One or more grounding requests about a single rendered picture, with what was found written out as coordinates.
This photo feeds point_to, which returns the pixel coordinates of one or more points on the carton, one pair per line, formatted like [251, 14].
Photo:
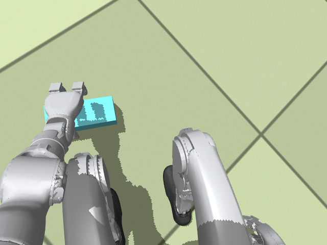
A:
[95, 113]

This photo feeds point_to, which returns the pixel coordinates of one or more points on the left robot foot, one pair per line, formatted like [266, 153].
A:
[118, 217]

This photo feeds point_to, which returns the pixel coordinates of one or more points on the left robot hand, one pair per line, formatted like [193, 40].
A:
[70, 103]

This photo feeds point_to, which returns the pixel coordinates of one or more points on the right robot foot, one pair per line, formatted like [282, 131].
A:
[181, 219]

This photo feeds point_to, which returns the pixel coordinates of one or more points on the right robot hand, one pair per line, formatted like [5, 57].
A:
[266, 235]

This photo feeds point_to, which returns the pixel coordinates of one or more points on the left robot arm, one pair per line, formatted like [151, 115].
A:
[33, 181]

